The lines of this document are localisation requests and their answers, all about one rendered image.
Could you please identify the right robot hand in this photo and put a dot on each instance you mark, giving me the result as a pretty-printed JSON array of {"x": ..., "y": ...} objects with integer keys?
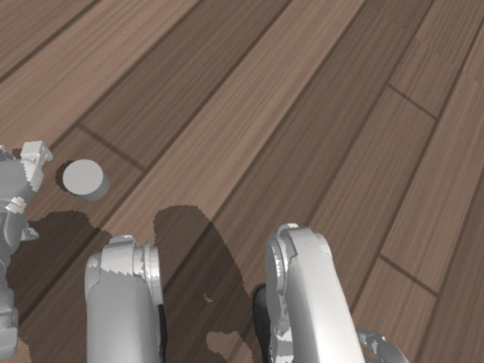
[{"x": 386, "y": 352}]

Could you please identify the left robot hand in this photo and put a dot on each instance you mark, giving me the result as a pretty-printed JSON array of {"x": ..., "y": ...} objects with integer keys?
[{"x": 21, "y": 179}]

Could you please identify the right robot foot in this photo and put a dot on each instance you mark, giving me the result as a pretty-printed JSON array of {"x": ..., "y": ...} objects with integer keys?
[{"x": 262, "y": 322}]

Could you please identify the left robot arm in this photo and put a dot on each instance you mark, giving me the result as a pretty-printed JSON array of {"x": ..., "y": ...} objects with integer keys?
[{"x": 12, "y": 218}]

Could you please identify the tin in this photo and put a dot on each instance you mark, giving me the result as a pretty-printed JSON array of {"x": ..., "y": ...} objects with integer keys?
[{"x": 86, "y": 179}]

